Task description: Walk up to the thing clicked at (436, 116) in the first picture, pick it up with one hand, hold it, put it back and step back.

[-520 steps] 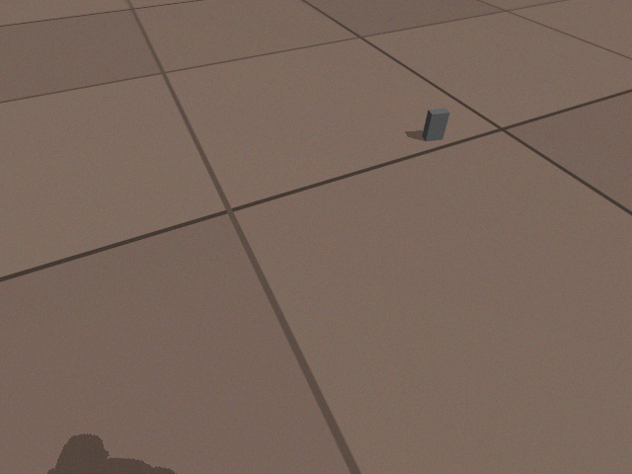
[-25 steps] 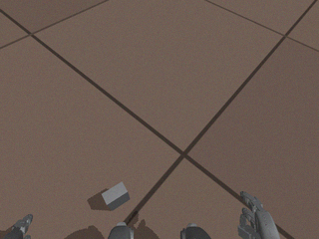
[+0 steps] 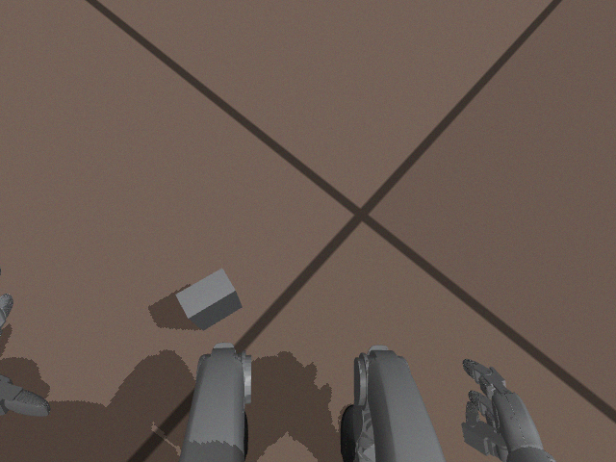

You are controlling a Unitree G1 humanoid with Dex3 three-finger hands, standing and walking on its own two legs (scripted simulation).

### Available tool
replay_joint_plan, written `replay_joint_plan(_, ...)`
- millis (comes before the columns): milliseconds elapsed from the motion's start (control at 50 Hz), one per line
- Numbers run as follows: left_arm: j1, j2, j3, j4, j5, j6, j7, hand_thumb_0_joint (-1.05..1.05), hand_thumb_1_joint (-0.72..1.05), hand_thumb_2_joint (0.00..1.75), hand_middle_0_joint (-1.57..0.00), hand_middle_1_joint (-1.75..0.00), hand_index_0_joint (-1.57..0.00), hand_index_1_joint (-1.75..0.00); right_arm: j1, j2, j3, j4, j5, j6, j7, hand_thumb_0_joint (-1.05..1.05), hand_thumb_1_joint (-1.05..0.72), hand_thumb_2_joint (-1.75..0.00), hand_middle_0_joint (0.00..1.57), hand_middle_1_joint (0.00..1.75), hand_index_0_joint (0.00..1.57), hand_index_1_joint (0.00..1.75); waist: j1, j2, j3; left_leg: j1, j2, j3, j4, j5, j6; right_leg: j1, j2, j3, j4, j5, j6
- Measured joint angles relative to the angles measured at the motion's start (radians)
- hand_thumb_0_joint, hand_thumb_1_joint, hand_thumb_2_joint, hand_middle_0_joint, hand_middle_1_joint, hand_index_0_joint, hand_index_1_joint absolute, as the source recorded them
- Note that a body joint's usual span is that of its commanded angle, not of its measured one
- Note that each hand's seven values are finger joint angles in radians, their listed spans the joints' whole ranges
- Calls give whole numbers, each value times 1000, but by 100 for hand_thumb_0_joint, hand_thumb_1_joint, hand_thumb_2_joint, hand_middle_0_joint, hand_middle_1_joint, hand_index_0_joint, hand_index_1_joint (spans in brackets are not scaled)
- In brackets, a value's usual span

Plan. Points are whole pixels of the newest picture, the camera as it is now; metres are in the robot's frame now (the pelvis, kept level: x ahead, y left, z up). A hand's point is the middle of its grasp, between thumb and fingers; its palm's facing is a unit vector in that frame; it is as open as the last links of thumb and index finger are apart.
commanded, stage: go down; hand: left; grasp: from the side
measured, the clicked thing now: (212, 301) +0.41 +0.20 -0.44
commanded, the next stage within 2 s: approach in 1.54 s
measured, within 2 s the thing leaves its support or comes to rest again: neither
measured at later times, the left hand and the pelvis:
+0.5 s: hand (20, 325) +0.30 +0.38 -0.11, palm faces +0.15 -0.98 -0.16, open 17.3 cm; pelvis -0.02 +0.00 -0.07, yaw -2 degrees
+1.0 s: hand (24, 316) +0.32 +0.39 -0.13, palm faces +0.14 -0.98 -0.13, open 17.3 cm; pelvis -0.03 +0.00 -0.12, yaw -3 degrees
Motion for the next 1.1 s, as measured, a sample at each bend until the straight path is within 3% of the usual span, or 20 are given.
replay_joint_plan(180, -106, 72, 67, 88, -21, -45, -82, -1, -51, 9, -8, -12, -7, -12, -5, -21, 16, 24, -3, 0, -4, 1, -89, -89, 21, 30, 21, 30, -7, -2, 3, -127, -2, -21, 110, -4, -5, -121, 5, -9, 104, -4, -2)
replay_joint_plan(580, -207, 168, 143, 153, -55, -68, -188, -1, -53, 7, -7, -9, -6, -9, -24, -50, 43, 35, -4, -15, -8, 1, -91, -90, 21, 30, 21, 30, -18, -13, 21, -284, -10, -45, 277, -15, -5, -268, 10, -13, 258, -10, 4)
replay_joint_plan(800, -254, 207, 180, 186, -71, -67, -227, -2, -53, 8, -7, -8, -5, -8, -31, -56, 60, 42, -13, -18, -4, 0, -91, -90, 21, 30, 21, 30, -20, -12, 34, -349, -13, -54, 352, -18, -8, -335, 14, -12, 332, -12, 6)
replay_joint_plan(1100, -279, 240, 199, 190, -78, -55, -254, -2, -51, 8, -6, -7, -5, -8, -21, -65, 68, 42, -12, -20, 0, 0, -91, -90, 21, 30, 21, 30, -24, -17, 43, -397, -17, -62, 404, -17, -7, -378, 17, -13, 379, -10, 8)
